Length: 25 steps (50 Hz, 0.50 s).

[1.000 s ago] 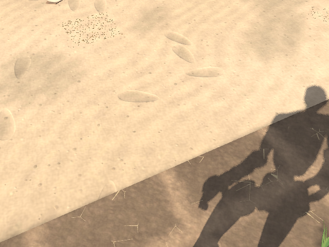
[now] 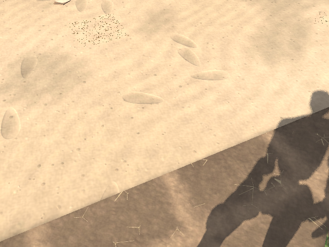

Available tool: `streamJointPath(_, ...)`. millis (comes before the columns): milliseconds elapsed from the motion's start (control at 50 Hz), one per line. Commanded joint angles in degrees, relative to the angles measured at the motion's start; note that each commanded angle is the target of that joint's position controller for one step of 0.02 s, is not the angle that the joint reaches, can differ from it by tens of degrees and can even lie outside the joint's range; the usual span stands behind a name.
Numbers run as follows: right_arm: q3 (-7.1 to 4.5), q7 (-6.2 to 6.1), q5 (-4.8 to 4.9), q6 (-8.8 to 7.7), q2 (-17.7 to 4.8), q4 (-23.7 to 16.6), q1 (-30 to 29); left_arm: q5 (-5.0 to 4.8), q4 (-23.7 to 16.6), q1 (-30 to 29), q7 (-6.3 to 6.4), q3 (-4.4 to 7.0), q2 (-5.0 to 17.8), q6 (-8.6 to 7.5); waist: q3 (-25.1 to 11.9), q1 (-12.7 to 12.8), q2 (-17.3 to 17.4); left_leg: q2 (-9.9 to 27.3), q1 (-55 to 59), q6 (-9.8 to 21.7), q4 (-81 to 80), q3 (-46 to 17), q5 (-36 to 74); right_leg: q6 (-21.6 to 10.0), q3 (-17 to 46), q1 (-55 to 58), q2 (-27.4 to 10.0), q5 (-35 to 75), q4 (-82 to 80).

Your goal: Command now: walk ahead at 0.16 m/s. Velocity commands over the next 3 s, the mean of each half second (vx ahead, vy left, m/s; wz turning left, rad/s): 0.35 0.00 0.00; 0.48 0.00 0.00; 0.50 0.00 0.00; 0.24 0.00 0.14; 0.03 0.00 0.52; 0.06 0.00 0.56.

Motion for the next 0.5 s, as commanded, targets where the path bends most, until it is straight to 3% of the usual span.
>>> streamJointPath(20, -0.73, 0.21, 0.17, -1.55, -4.7, -2.8, -1.3, -0.87, -1.3, 5.8, 0.5, 2.24, 9.7, -0.48, 7.4, 1.9, -6.8, -3.5, -5.6, 2.0, 4.7, 5.3, -14.8, -7.2, 12.0, -9.6, -8.0, -27.8, -15.0)
streamJointPath(40, -0.46, 0.76, 0.33, -2.63, -3.4, -3.6, -2.3, -1.22, -1.5, 6.2, 0.42, 3.02, 11.8, -1.02, 8.7, 2.3, -10.1, -2.8, -8.8, 2.1, 10.7, 6.3, -10.0, -10.0, 18.8, -8.5, -13.4, -29.6, -18.1)
streamJointPath(60, -0.4, 1.31, 0.53, -3.63, -3.3, -4.3, -3.0, -1.35, -1.8, 5.7, 0.33, 3.47, 12.4, -1.51, 10.3, 2.3, -10.7, -0.4, -10.8, 2.8, 14.4, 4.7, -8.0, -12.3, 23.4, -9.0, -17.3, -28.4, -19.7)
streamJointPath(80, -0.43, 1.85, 0.97, -4.51, -3.2, -4.7, -2.8, -1.21, -2.4, 4.4, 0.17, 3.4, 11.7, -1.99, 11.3, 1.4, -10.3, 1.1, -12.1, 3.7, 14.8, 3.8, -8.9, -12.8, 24.2, -8.6, -18.4, -25.3, -19.5)
streamJointPath(120, -0.62, 2.54, 1.68, -5.84, -3.0, -3.9, 1.4, -1.69, -3.8, 0.7, -0.36, 3.15, 10.3, -2.3, 10.7, -1.9, -8.8, 1.0, -4.4, 5.2, 3.4, 5.1, -8.6, -9.9, 17.7, -10.0, -15.1, -18.0, -15.7)
streamJointPath(140, -1.15, 2.62, 1.62, -6.09, -3.3, -1.7, 6.4, -1.81, -4.3, -0.4, -0.61, 3.07, 10.0, -2.21, 8.8, -3.8, -7.2, -1.3, 5.2, 4.8, -2.0, 7.0, -4.3, -8.1, 13.0, -13.5, -11.4, -13.7, -11.8)
streamJointPath(160, -2.04, 2.65, 1.19, -6.14, -5.1, 0.3, 12.2, -1.65, -5.2, -1.6, -0.76, 2.88, 9.6, -2.52, 6.3, -5.6, -3.7, -0.7, 13.6, 4.7, -4.2, 3.6, -1.0, -6.3, 8.4, -17.2, -7.8, -4.4, -3.7)
streamJointPath(180, -3.58, 2.47, 1.06, -6.3, -10.3, 1.5, 20.4, -1.15, -6.6, -2.7, -0.98, 1.92, 6.2, -3.24, 2.2, -8.2, 9.7, 10.0, 22.6, 9.0, -12.7, -14.4, -6.6, -2.5, -0.8, -25.2, -0.8, 0.6, 16.7)
streamJointPath(200, -3.96, 3.32, 0.58, -6.94, -14.3, 2.0, 26.2, -1.54, -8.6, -2.7, -0.8, 1.42, 3.8, -4.35, -1.4, -8.6, 18.9, 21.1, 27.1, 16.7, -22.2, -38.9, -13.6, -1.4, -0.1, -34.5, 3.6, -11.5, 32.3)
streamJointPath(220, -2.46, 3.36, 0.02, -7.75, -10.2, 0.7, 20.2, -2.63, -8.7, -3.3, -1.06, 2.01, 6.2, -5.07, 2.4, -5.1, 10.1, 23.1, 23.2, 17.2, -22.2, -39.8, -16.6, -2.7, 4.8, -38.6, -0.6, -10.0, 41.8)
streamJointPath(240, -1.68, 3.47, 0.16, -8.19, -7.5, -1.3, 15.1, -2.87, -8.7, -4.1, -1.66, 2.09, 6.6, -5.61, 5.4, -3.4, 6.1, 20.6, 20.1, 15.2, -21.9, -31.8, -14.9, -4.1, 5.2, -40.4, -3.3, -3.9, 44.0)
streamJointPath(260, -1.2, 3.77, 0.11, -8.25, -6.6, -2.6, 11.9, -2.36, -8.3, -4.2, -1.83, 2.38, 6.8, -5.98, 5.6, -2.2, 4.0, 17.7, 18.4, 13.1, -22.4, -24.7, -10.5, -4.7, 4.2, -39.8, -5.4, 1.5, 42.3)
streamJointPath(300, -0.17, 3.85, -0.15, -7.57, -4.2, -3.3, 11.6, -1.41, -8.4, -5.7, -2.14, 3.62, 8.8, -5.99, 5.4, -1.5, 4.2, 12.9, 16.8, 10.1, -23.1, -13.5, 3.2, -4.2, 2.1, -36.7, -7.5, 7.6, 36.2)
streamJointPath(320, 0.05, 3.55, -0.34, -7.18, -3.9, -2.9, 13.5, -1.35, -8.4, -6.0, -2.47, 3.66, 8.0, -5.68, 4.6, -1.7, 5.0, 11.7, 16.9, 9.8, -23.1, -10.3, 8.6, -3.5, 0.8, -35.6, -7.6, 8.9, 34.3)
streamJointPath(360, 0.0, 2.73, -0.55, -6.63, -5.5, -2.7, 16.2, -1.08, -9.5, -9.0, -2.82, 3.3, 5.9, -5.01, 4.5, -2.1, 4.2, 11.2, 17.1, 10.6, -23.4, -7.1, 16.1, -1.8, -1.0, -36.7, -7.5, 11.2, 30.2)
streamJointPath(420, -0.21, 1.75, -0.8, -5.98, -7.6, -3.9, 16.1, -0.99, -13.4, -18.3, -3.04, 2.25, 4.2, -4.91, 6.3, -3.4, 3.4, 10.6, 13.5, 11.0, -25.1, -4.0, 17.9, 0.0, -2.5, -35.0, -6.3, 16.8, 17.0)
streamJointPath(500, -0.82, 1.42, 0.09, -5.86, -8.9, -3.8, 18.8, -1.47, -16.0, -25.2, -4.02, 1.72, 5.1, -5.01, 7.9, -4.4, 4.5, 11.7, 13.1, 11.1, -26.5, -1.8, 17.4, -0.5, -3.9, -29.8, -4.2, 21.7, 7.0)
Next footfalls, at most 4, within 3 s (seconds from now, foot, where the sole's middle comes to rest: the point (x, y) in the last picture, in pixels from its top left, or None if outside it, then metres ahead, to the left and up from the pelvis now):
0.64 right None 0.45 -0.11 -0.77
1.16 left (144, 198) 0.74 0.12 -0.77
1.74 right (198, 150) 1.07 -0.15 -0.85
2.26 left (154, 158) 1.02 0.09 -0.85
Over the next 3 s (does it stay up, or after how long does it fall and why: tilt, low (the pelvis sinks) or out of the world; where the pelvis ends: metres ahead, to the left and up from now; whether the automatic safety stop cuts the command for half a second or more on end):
stays up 1.07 -0.01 -0.07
